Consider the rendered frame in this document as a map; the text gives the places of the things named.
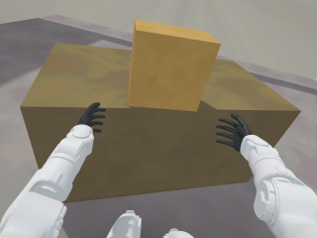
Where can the robot left hand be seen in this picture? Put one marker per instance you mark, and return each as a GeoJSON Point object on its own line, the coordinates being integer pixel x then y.
{"type": "Point", "coordinates": [88, 116]}

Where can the carton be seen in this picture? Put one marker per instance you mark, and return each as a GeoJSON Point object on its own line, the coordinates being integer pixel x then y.
{"type": "Point", "coordinates": [170, 66]}

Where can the robot right hand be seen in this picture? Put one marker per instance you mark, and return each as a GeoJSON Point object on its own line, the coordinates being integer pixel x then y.
{"type": "Point", "coordinates": [240, 132]}

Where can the robot right forearm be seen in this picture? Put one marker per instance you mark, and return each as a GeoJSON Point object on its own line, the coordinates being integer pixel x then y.
{"type": "Point", "coordinates": [265, 162]}

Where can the robot left thigh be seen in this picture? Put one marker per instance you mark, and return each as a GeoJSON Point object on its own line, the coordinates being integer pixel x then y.
{"type": "Point", "coordinates": [128, 225]}

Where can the right robot upper arm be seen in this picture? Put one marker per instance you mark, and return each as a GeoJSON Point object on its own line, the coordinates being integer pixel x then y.
{"type": "Point", "coordinates": [288, 209]}

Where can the robot left forearm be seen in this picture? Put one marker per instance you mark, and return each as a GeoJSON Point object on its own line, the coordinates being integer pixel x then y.
{"type": "Point", "coordinates": [55, 178]}

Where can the left robot upper arm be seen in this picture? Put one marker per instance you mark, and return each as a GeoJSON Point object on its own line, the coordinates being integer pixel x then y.
{"type": "Point", "coordinates": [36, 216]}

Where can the robot left shin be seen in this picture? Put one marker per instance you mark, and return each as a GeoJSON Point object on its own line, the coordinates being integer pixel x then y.
{"type": "Point", "coordinates": [130, 211]}

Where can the pedestal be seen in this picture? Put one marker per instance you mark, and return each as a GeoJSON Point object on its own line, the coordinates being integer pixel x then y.
{"type": "Point", "coordinates": [143, 150]}

